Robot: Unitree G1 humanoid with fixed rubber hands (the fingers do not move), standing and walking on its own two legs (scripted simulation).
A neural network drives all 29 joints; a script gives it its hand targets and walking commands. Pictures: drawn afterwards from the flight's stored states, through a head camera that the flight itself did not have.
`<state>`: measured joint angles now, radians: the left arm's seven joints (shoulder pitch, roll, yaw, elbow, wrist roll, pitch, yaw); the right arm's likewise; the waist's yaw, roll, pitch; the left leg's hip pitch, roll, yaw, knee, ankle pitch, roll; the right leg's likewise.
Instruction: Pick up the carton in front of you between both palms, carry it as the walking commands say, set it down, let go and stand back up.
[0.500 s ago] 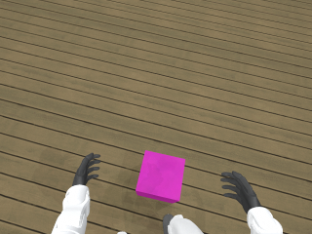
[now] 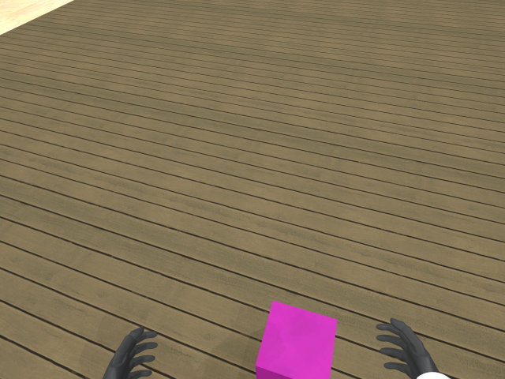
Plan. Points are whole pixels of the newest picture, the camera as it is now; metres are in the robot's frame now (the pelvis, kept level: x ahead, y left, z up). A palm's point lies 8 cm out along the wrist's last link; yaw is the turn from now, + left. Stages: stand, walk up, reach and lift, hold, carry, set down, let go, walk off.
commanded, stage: let go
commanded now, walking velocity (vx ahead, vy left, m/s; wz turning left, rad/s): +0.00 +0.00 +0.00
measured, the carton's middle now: (294, 352) +0.33 -0.10 -0.65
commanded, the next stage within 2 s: stand in 0.26 s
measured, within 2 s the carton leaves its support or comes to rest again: neither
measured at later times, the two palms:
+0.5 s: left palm out of the picture +0.10 +0.27 -0.08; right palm out of the picture +0.13 -0.31 -0.10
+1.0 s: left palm out of the picture +0.09 +0.27 -0.09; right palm out of the picture +0.12 -0.32 -0.11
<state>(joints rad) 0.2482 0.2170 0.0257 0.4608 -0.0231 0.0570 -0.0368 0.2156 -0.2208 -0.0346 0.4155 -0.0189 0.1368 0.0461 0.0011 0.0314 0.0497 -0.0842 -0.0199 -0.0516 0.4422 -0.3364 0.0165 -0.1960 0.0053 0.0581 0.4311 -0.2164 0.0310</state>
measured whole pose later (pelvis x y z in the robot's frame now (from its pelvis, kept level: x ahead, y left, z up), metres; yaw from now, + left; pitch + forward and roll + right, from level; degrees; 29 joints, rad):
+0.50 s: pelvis -0.01 -0.03 -0.01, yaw +1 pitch +0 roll +0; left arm 0.21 0.32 0.06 0.72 0.05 0.02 0.00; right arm 0.23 -0.34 -0.05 0.64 -0.05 0.03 -0.01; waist 0.01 0.06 0.02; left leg -0.16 0.00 -0.07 0.53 -0.37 -0.02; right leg -0.28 0.02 0.03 0.55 -0.27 -0.01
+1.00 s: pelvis +0.00 -0.03 +0.00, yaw +2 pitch -1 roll +0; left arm 0.14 0.33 0.04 0.91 0.03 0.01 0.01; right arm 0.19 -0.37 -0.01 0.83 -0.03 -0.01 -0.03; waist 0.01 0.05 0.02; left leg -0.08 0.01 -0.09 0.43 -0.33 -0.03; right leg -0.20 0.02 0.01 0.48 -0.25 -0.02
